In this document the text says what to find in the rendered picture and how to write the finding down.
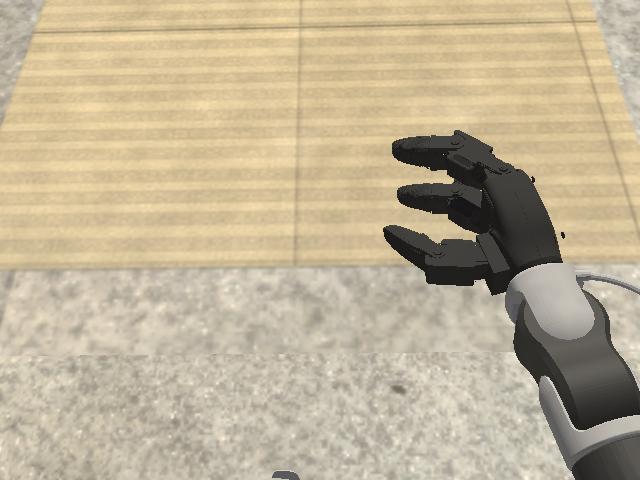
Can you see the robot right forearm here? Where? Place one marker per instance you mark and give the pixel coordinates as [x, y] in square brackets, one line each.
[589, 395]

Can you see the right robot hand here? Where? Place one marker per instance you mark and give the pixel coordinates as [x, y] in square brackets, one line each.
[515, 230]

